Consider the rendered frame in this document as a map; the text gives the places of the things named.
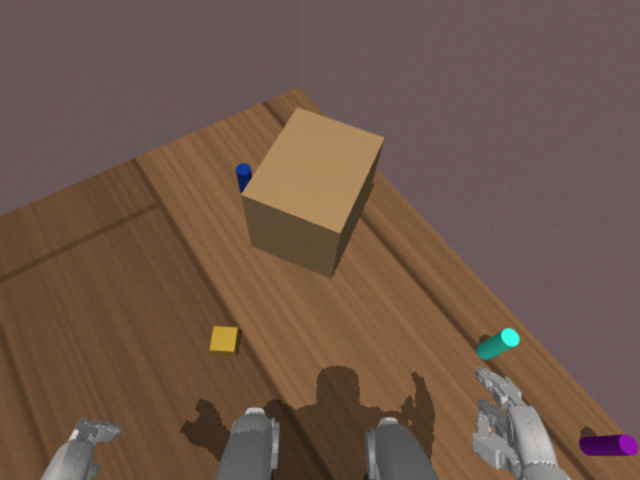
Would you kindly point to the right robot hand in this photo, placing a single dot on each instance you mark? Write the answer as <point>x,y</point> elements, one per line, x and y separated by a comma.
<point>521,439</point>

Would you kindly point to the right robot arm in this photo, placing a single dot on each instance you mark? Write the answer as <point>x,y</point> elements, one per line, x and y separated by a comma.
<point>543,472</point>

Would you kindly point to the left robot hand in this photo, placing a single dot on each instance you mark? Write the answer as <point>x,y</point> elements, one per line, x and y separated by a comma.
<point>73,460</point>

